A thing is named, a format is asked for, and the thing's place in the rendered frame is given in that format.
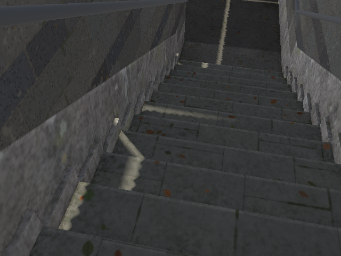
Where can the stairs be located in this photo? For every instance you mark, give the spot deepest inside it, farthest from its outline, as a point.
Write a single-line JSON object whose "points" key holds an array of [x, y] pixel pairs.
{"points": [[222, 161]]}

